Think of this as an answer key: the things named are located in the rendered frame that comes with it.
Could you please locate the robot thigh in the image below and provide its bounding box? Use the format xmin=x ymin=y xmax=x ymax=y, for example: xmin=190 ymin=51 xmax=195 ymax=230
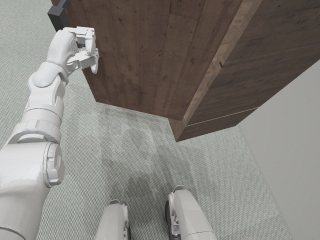
xmin=94 ymin=203 xmax=129 ymax=240
xmin=168 ymin=189 xmax=217 ymax=240

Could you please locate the cupboard door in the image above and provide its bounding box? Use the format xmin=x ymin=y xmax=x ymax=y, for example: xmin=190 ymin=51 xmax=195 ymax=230
xmin=51 ymin=0 xmax=243 ymax=121

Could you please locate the handle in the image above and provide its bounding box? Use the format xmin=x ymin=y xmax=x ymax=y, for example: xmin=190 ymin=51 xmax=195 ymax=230
xmin=47 ymin=0 xmax=86 ymax=49

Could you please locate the robot left forearm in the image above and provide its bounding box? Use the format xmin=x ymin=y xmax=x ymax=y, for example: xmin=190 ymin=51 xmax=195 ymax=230
xmin=0 ymin=62 xmax=69 ymax=153

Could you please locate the right robot thigh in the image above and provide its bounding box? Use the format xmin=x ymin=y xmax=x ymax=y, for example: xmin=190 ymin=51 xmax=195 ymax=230
xmin=168 ymin=189 xmax=217 ymax=240

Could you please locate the left robot upper arm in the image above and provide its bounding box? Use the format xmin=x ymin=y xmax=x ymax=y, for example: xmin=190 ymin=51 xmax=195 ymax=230
xmin=0 ymin=141 xmax=65 ymax=240

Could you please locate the left robot thigh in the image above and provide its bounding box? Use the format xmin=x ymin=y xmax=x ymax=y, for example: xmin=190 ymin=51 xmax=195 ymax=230
xmin=94 ymin=203 xmax=129 ymax=240

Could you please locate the left robot hand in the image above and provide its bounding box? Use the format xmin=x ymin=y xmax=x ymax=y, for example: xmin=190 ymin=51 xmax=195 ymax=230
xmin=46 ymin=26 xmax=99 ymax=77

